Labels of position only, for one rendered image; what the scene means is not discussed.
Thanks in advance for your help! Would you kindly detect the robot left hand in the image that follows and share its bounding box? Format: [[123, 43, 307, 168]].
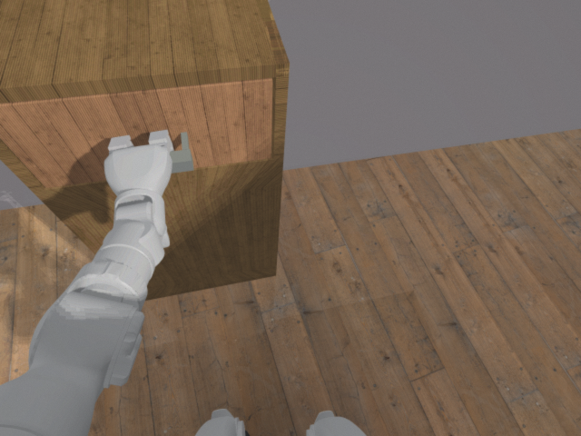
[[104, 130, 174, 248]]

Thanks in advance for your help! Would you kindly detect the right robot shin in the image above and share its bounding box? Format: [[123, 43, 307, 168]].
[[313, 411, 334, 425]]

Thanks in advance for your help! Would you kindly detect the left robot upper arm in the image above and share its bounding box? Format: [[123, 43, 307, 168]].
[[0, 292, 145, 436]]

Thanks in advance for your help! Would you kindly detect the drawer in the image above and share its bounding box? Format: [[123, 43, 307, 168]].
[[0, 78, 272, 188]]

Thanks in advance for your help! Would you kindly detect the left robot shin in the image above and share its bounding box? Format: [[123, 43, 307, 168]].
[[211, 409, 235, 419]]

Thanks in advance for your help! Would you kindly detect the cabinet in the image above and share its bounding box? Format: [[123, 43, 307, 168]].
[[0, 0, 290, 301]]

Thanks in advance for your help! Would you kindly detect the handle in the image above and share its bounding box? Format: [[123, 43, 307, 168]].
[[170, 132, 194, 173]]

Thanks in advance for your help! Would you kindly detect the robot shin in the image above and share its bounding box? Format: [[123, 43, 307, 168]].
[[211, 409, 235, 419], [313, 411, 334, 425]]

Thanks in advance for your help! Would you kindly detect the left robot forearm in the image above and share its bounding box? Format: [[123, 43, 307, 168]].
[[28, 189, 165, 369]]

